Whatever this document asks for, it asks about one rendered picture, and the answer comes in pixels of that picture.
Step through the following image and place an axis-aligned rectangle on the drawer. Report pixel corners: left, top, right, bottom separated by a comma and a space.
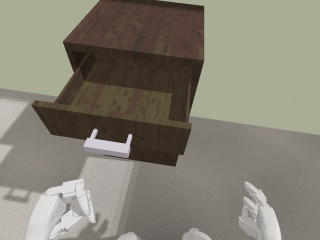
31, 53, 192, 155

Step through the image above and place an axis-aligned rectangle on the cabinet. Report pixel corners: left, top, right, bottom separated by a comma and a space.
63, 0, 205, 167

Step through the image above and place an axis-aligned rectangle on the left robot hand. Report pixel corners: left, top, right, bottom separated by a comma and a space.
24, 179, 96, 240

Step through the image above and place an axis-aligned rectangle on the robot right shin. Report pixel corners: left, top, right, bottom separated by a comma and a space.
189, 228, 199, 232

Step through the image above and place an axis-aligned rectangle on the right robot hand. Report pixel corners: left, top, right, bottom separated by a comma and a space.
238, 181, 282, 240

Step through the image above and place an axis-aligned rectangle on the handle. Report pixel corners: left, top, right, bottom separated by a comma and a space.
83, 128, 133, 158

